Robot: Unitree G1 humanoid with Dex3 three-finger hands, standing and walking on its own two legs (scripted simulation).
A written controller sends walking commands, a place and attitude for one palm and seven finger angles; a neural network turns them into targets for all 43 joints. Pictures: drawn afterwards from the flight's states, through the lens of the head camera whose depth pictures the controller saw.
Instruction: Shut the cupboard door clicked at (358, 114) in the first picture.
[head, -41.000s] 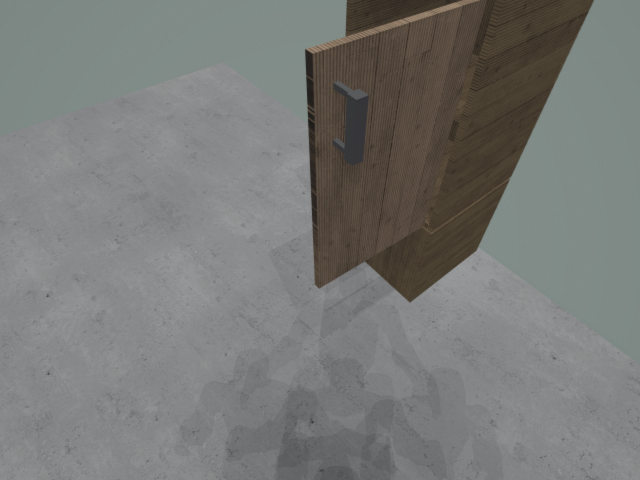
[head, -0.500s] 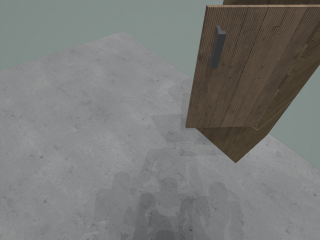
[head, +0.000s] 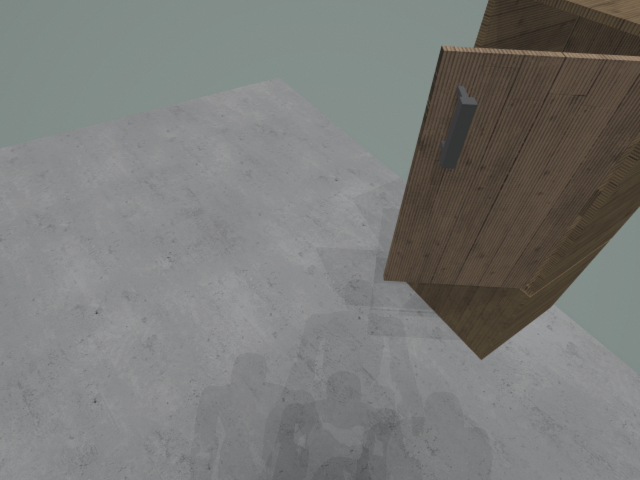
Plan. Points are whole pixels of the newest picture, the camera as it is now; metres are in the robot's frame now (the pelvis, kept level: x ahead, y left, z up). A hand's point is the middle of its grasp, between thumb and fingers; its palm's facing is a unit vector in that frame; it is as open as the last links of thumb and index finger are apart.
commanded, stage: shuffle to correct the standing spot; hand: left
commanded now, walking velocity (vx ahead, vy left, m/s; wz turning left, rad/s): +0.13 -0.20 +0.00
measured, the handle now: (454, 127) +0.64 -0.17 +0.13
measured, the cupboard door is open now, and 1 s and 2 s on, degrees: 54 54 54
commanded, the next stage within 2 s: come to a stop and stand still in 1.80 s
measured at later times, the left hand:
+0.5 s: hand out of the picture +0.02 +0.10 -0.18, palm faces +0.08 -0.98 -0.18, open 7.4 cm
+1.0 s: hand (281, 472) +0.17 +0.07 -0.17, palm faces +0.04 -0.98 -0.20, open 7.3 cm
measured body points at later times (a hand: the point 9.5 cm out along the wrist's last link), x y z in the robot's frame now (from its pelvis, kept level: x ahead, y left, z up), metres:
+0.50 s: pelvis +0.05 -0.06 -0.01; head +0.09 -0.07 +0.44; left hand +0.02 +0.15 -0.16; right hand +0.07 -0.30 -0.17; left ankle +0.03 +0.05 -0.68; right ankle -0.02 -0.11 -0.74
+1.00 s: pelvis +0.12 -0.13 +0.00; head +0.15 -0.11 +0.45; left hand +0.17 +0.12 -0.15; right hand +0.15 -0.38 -0.14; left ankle +0.13 +0.00 -0.74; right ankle +0.15 -0.33 -0.69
